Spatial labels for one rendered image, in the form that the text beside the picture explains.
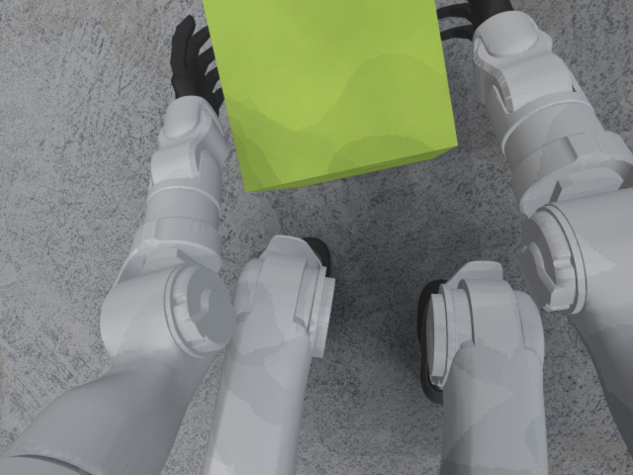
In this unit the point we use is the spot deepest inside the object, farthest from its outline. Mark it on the right robot forearm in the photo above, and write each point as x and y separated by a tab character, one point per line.
544	123

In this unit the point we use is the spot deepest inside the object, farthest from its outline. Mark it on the right robot upper arm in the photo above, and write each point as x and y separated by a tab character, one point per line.
577	258

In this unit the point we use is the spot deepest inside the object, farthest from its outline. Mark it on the left robot thigh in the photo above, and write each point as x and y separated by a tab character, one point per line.
257	416

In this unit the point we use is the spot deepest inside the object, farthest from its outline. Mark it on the right robot shin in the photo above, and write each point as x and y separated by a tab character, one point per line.
531	324

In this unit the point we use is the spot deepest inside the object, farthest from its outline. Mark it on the right robot hand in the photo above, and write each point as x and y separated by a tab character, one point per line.
476	11

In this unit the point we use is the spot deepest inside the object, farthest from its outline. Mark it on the left robot upper arm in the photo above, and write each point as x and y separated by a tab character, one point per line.
162	331

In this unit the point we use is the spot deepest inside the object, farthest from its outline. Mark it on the left robot forearm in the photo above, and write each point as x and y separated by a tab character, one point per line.
183	204

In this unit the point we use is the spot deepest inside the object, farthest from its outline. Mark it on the left robot hand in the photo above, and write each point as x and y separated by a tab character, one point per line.
189	69

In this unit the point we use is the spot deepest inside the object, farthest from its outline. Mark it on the carton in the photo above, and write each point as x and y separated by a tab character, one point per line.
320	90

